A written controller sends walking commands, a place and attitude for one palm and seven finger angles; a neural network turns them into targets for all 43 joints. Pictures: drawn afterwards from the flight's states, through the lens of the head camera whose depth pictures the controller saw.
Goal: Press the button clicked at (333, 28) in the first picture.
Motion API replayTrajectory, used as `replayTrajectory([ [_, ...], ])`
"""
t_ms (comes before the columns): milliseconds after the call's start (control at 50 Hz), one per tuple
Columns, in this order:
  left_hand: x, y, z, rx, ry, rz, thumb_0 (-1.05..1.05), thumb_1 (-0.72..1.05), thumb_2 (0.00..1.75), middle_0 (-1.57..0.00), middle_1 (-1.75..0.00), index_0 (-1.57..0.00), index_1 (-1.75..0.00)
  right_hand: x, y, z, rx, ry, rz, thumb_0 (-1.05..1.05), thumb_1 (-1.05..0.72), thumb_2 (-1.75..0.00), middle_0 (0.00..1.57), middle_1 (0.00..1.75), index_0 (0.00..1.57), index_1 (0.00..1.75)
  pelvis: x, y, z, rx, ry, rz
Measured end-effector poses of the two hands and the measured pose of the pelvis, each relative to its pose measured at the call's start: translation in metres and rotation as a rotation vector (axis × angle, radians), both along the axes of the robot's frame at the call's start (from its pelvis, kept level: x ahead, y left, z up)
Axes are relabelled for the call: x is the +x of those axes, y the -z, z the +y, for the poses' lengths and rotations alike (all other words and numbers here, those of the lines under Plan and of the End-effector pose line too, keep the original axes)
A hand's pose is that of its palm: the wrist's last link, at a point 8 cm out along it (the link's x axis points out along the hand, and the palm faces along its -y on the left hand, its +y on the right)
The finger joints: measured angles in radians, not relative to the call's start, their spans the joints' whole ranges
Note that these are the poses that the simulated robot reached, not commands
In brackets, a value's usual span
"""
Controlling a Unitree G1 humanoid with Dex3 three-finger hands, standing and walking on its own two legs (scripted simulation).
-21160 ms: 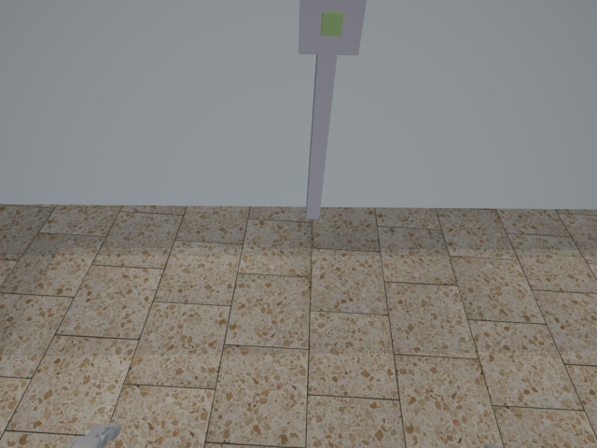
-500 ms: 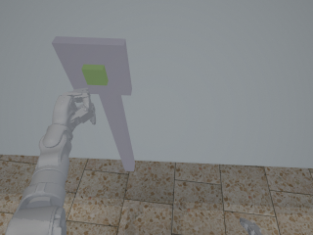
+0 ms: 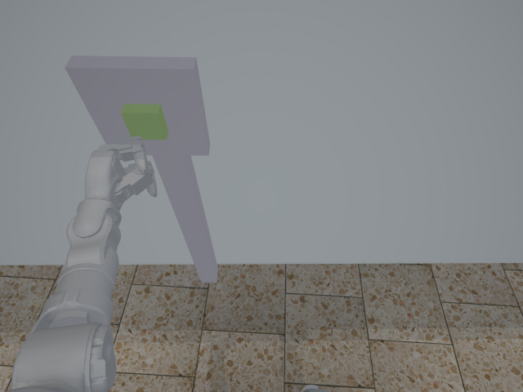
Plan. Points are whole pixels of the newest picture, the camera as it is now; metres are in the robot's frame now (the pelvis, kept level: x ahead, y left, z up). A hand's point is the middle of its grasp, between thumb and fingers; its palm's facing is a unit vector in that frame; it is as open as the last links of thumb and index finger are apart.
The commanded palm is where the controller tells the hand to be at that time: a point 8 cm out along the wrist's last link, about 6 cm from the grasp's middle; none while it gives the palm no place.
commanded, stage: aim a knuckle at the button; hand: left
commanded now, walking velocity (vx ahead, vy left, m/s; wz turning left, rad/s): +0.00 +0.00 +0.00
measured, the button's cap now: (146, 121) +0.51 +0.18 +0.11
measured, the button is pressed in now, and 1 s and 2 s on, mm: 0 0 12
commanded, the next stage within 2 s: press the button with the knuckle in 0.38 s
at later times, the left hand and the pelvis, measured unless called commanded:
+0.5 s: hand (154, 176) +0.42 +0.16 +0.08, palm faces +0.02 -1.00 -0.03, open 3.1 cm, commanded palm +0.40 +0.21 +0.08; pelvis -0.01 -0.01 +0.00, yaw +1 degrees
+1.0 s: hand (165, 160) +0.45 +0.15 +0.08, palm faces +0.02 -1.00 -0.04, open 2.9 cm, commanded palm +0.44 +0.21 +0.08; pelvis -0.01 -0.02 -0.01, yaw +1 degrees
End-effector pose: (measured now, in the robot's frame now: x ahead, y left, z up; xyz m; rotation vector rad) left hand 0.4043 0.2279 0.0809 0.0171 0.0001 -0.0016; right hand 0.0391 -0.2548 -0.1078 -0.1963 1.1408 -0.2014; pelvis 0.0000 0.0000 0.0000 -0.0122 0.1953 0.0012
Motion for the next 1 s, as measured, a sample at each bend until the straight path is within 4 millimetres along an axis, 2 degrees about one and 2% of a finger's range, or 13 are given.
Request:
replayTrajectory([
  [220,-0.002,-0.004,-0.011,0.007,-0.01,-0.013,0.02,0.9,0.9,-1.3,-1.5,-1.3,-1.5,0.029,-0.003,0.001,-0.002,-0.039,-0.086,0.01,-0.9,-0.89,0.2,0.3,0.21,0.3,-0.005,0.001,-0.001,0.003,-0.01,-0.013],
  [360,-0.001,-0.004,-0.012,0.01,-0.015,0.0,0.02,0.9,0.9,-1.3,-1.5,-1.3,-1.5,0.035,-0.003,0.0,0.004,-0.052,-0.103,0.01,-0.9,-0.89,0.2,0.3,0.21,0.3,-0.006,0.002,-0.005,0.006,-0.011,-0.011],
  [560,-0.003,-0.002,-0.01,0.02,-0.021,-0.006,0.02,0.9,0.9,-1.3,-1.5,-1.3,-1.5,0.028,-0.001,-0.008,-0.005,-0.044,-0.069,0.01,-0.9,-0.89,0.2,0.3,0.21,0.3,-0.005,0.002,-0.01,0.006,-0.015,-0.01],
  [780,0.018,-0.01,-0.021,0.02,-0.007,-0.007,0.02,0.9,0.9,-1.3,-1.5,-1.3,-1.5,0.013,0.004,-0.015,-0.011,-0.022,-0.024,0.01,-0.9,-0.89,0.2,0.3,0.21,0.3,-0.004,0.003,-0.013,0.009,-0.015,0.01],
  [860,0.025,-0.006,-0.025,0.01,-0.01,0.016,0.01,0.9,0.9,-1.3,-1.5,-1.3,-1.5,0.006,0.006,-0.016,-0.007,-0.012,-0.002,0.01,-0.9,-0.89,0.2,0.3,0.21,0.3,-0.004,0.004,-0.014,0.011,-0.012,0.017],
  [1000,0.028,-0.003,-0.022,0.026,-0.019,0.007,-0.02,0.84,0.91,-1.3,-1.5,-1.29,-1.5,-0.007,0.008,-0.019,-0.009,-0.002,0.039,0.01,-0.9,-0.89,0.2,0.3,0.21,0.3,-0.005,0.006,-0.016,0.011,-0.009,0.03],
])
